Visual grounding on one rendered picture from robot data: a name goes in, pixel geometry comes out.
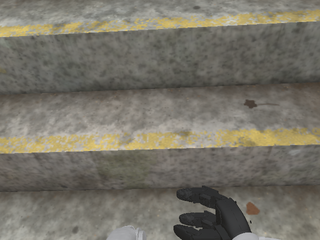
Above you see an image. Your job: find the right robot hand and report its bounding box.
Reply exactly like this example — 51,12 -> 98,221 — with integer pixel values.
173,185 -> 252,240

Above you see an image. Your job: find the left robot thigh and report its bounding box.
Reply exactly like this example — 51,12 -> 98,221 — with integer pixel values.
106,226 -> 147,240

